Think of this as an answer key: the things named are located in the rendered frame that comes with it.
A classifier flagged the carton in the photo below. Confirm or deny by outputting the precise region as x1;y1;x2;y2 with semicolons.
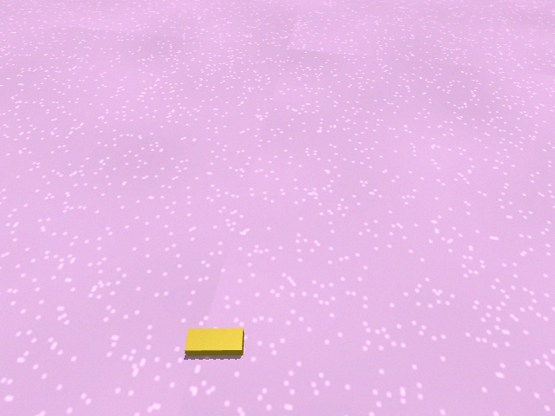
185;328;244;356

